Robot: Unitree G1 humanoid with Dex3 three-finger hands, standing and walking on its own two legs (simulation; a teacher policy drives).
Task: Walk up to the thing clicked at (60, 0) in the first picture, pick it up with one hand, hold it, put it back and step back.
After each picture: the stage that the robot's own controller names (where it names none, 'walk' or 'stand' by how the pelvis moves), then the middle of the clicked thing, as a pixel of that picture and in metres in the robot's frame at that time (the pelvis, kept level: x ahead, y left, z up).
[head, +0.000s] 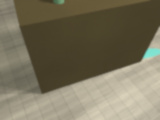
stand; out of the picture +0.98 +0.16 +0.03
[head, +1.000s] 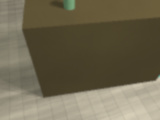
walk; out of the picture +0.91 +0.13 +0.05
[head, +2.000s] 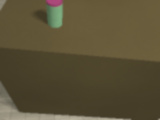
walk; (54, 12) +0.64 +0.17 +0.06
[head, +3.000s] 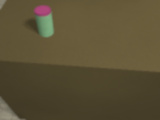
stand; (44, 21) +0.61 +0.17 +0.06
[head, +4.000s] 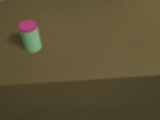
stand; (30, 36) +0.52 +0.22 +0.05
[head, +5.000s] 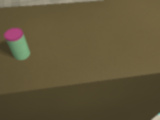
stand; (18, 44) +0.50 +0.26 +0.03
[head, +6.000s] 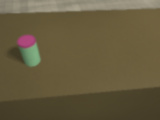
stand; (29, 51) +0.48 +0.22 +0.03
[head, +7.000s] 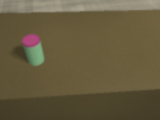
stand; (33, 50) +0.49 +0.21 +0.03
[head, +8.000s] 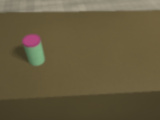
stand; (34, 50) +0.49 +0.20 +0.03
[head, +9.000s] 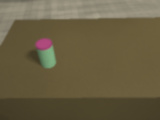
rise first; (46, 53) +0.50 +0.19 +0.03
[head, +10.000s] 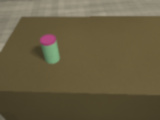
go down; (50, 49) +0.52 +0.18 +0.03
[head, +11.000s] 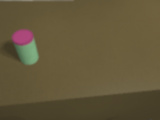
go down; (26, 47) +0.47 +0.18 +0.04
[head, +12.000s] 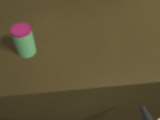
close in; (24, 41) +0.50 +0.18 +0.05
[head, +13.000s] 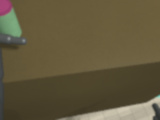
close; (5, 20) +0.52 +0.19 +0.09
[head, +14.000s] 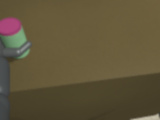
lift; (14, 39) +0.45 +0.19 +0.11
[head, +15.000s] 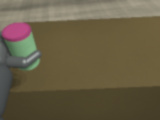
lift; (22, 47) +0.33 +0.17 +0.23
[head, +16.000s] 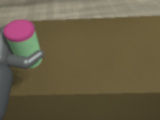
hold; (25, 45) +0.32 +0.16 +0.24
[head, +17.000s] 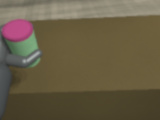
hold; (23, 45) +0.32 +0.16 +0.24
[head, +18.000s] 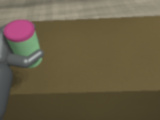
crouch; (25, 45) +0.32 +0.16 +0.24
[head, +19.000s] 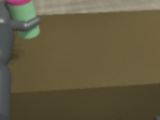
crouch; (24, 16) +0.45 +0.17 +0.24
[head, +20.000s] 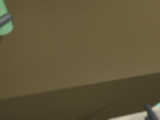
lower; out of the picture +0.52 +0.21 +0.15
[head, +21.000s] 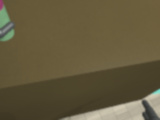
lower; out of the picture +0.52 +0.20 +0.10
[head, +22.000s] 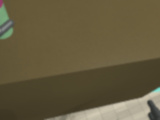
lower; out of the picture +0.52 +0.20 +0.10
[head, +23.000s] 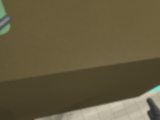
lower; out of the picture +0.53 +0.20 +0.10
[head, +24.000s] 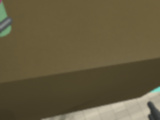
loosen; out of the picture +0.52 +0.20 +0.10
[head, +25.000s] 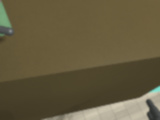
withdraw; out of the picture +0.53 +0.20 +0.10
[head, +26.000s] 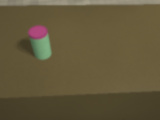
sink last; (40, 43) +0.49 +0.17 +0.07
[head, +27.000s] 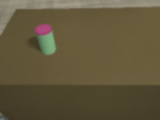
stand; (46, 39) +0.54 +0.20 +0.05
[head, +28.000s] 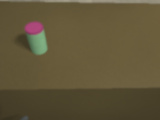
stand; (36, 38) +0.51 +0.19 +0.05
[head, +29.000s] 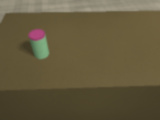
stand; (39, 44) +0.54 +0.20 +0.03
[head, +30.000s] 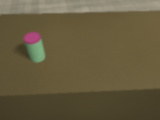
stand; (35, 47) +0.52 +0.21 +0.03
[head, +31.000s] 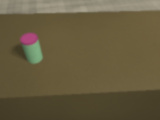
stand; (32, 48) +0.51 +0.22 +0.03
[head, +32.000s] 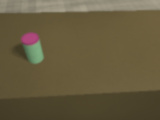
stand; (33, 48) +0.50 +0.21 +0.03
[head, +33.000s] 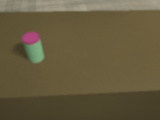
stand; (33, 47) +0.50 +0.21 +0.03
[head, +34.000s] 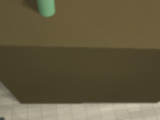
walk; out of the picture +0.65 +0.16 +0.06
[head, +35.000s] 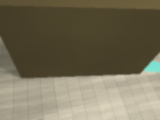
walk; out of the picture +0.91 +0.22 +0.04
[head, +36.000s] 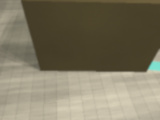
stand; out of the picture +1.19 +0.18 +0.05
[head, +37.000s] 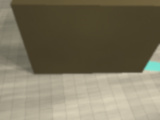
stand; out of the picture +1.11 +0.20 +0.03
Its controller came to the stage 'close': yes
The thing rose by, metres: 0.22
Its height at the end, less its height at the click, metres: +0.00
